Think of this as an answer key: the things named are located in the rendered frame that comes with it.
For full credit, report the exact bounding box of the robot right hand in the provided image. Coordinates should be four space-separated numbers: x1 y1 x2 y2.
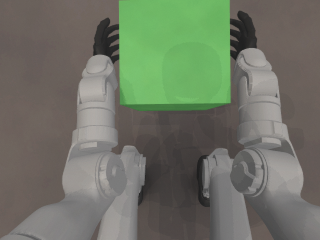
230 10 257 61

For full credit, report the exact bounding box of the right robot foot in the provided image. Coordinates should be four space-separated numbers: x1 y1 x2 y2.
197 155 210 207

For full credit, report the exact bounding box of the right robot upper arm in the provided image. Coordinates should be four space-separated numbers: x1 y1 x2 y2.
230 147 320 240

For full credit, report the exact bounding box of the left robot upper arm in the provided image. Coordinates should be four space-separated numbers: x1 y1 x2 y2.
0 151 128 240

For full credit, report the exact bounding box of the right robot thigh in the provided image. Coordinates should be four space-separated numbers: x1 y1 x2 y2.
202 154 252 240

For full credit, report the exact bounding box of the left robot forearm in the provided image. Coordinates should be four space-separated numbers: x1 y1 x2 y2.
62 54 118 183

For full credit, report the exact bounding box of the carton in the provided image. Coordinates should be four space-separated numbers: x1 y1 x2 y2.
119 0 231 111

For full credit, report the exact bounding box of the robot left hand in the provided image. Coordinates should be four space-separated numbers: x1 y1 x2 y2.
93 17 120 64

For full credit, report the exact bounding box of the right robot forearm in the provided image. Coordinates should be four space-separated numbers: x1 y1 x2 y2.
232 48 299 162

